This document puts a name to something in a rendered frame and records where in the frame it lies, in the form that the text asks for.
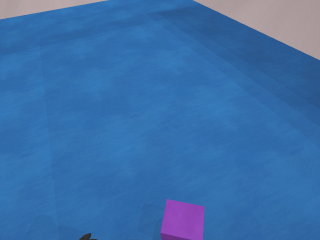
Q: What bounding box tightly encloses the carton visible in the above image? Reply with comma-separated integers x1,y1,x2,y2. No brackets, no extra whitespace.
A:
160,199,205,240

